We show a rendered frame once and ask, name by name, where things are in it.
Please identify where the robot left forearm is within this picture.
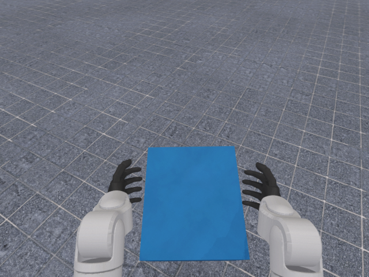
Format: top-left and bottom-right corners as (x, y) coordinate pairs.
(73, 190), (133, 277)

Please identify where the robot left hand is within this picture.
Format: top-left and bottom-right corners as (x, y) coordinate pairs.
(108, 159), (142, 203)

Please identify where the robot right forearm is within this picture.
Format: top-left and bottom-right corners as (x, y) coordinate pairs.
(257, 195), (323, 277)

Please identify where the robot right hand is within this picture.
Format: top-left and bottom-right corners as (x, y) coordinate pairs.
(242, 162), (281, 210)

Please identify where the carton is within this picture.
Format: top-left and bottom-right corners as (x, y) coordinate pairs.
(139, 146), (250, 261)

